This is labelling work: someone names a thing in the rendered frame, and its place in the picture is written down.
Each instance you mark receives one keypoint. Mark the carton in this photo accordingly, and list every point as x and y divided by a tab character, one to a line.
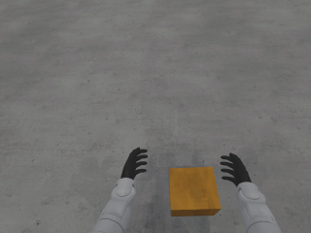
193	191

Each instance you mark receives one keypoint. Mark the robot left hand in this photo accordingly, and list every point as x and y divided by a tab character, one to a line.
129	168

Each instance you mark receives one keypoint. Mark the left robot forearm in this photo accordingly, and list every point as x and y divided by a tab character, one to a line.
117	213

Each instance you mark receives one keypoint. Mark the robot right hand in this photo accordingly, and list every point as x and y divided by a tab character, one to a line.
239	171

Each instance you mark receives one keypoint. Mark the right robot forearm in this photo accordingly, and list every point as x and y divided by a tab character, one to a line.
256	216

